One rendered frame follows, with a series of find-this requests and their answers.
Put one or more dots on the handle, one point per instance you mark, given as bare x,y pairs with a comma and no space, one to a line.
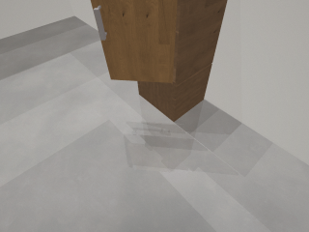
102,33

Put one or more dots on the cupboard door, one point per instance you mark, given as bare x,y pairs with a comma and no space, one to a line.
140,40

